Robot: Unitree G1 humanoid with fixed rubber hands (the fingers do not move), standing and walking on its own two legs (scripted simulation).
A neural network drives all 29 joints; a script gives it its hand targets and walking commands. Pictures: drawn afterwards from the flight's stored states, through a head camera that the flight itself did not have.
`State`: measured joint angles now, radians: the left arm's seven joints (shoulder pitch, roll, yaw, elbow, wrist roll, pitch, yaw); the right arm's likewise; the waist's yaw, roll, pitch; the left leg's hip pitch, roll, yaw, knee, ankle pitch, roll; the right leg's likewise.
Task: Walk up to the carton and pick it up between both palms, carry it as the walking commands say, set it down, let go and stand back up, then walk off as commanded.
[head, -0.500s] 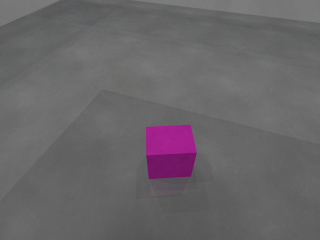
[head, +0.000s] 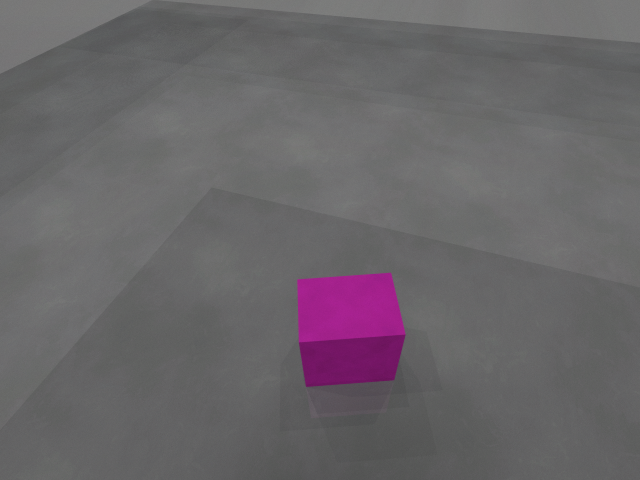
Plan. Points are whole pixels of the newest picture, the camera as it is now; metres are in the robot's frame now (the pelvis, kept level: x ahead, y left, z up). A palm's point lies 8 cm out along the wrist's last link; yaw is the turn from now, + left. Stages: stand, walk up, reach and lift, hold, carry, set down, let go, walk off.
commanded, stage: walk up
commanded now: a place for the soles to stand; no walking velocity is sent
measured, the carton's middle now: (347, 331) +0.67 -0.02 -0.61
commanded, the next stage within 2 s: none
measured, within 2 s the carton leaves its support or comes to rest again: neither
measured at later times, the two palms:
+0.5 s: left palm out of the picture +0.10 +0.32 -0.10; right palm out of the picture +0.08 -0.32 -0.09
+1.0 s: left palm out of the picture +0.11 +0.32 -0.10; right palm out of the picture +0.10 -0.32 -0.09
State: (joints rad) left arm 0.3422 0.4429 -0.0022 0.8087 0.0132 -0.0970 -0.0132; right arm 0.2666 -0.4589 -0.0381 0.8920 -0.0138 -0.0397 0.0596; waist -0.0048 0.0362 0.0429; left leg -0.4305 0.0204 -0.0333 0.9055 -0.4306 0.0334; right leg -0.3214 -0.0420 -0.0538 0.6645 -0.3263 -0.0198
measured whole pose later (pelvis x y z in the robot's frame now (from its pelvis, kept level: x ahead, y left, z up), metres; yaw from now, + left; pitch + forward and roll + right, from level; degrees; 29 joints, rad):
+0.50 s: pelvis +0.02 +0.01 +0.00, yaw +0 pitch -2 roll -2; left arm 0.26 0.43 0.00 0.81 0.01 -0.05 0.00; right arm 0.26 -0.45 -0.04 0.89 -0.01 -0.02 0.03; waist 0.00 0.01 0.06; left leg -0.41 0.00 -0.02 0.84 -0.41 0.04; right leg -0.33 -0.04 -0.04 0.67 -0.32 -0.01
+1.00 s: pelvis +0.03 +0.01 +0.00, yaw +1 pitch +0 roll -1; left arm 0.25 0.42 0.00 0.81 0.01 -0.03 0.00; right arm 0.25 -0.45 -0.03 0.90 -0.02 -0.02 0.03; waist 0.00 0.00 0.06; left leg -0.37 0.00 -0.01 0.71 -0.34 0.03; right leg -0.32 -0.05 -0.03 0.66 -0.34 0.00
